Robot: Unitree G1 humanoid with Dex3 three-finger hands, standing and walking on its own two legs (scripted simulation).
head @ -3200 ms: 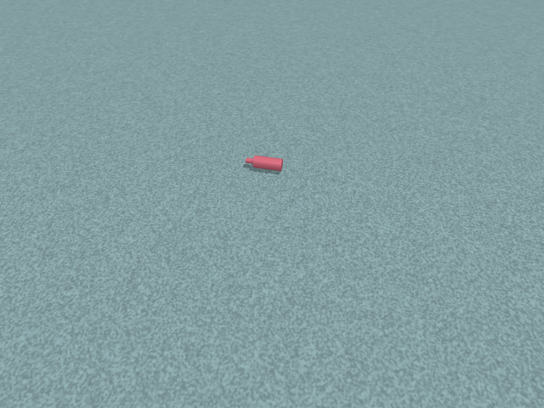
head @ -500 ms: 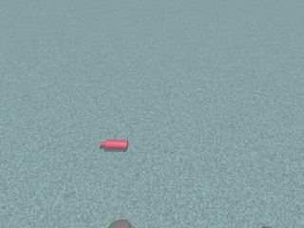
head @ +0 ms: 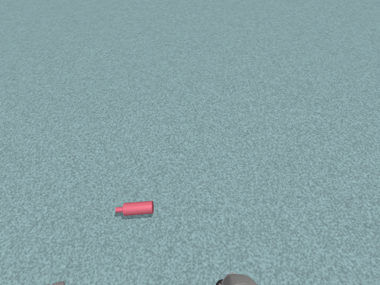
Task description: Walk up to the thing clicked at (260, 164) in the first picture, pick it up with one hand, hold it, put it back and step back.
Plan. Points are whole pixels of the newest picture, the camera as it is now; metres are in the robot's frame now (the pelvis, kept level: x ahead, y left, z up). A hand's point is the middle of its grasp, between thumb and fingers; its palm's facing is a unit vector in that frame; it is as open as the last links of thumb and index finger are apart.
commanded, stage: walk up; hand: left
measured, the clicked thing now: (134, 208) +0.59 +0.30 -0.72
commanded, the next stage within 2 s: none
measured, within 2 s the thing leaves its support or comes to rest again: neither
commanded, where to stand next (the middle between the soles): +0.16 +0.03 m, yaw +1 degrees
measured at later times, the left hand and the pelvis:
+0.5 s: hand out of the picture +0.14 +0.30 -0.16, palm faces -0.01 -0.94 -0.34, open 7.4 cm; pelvis +0.06 +0.03 +0.00, yaw +0 degrees
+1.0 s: hand out of the picture +0.11 +0.28 -0.14, palm faces -0.01 -0.94 -0.35, open 7.4 cm; pelvis +0.06 +0.02 +0.02, yaw +0 degrees
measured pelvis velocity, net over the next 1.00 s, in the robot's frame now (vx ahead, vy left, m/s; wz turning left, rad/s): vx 0.06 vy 0.02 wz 0.01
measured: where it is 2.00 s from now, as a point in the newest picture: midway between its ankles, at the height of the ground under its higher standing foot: outside the picture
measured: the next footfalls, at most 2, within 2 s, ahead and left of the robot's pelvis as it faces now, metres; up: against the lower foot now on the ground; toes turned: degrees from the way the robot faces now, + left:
left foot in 0.36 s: +0.18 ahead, +0.16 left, +0.00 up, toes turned +2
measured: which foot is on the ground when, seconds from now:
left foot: down 0.00-0.00, up 0.02-0.34, down 0.36-1.00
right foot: down 0.00-1.00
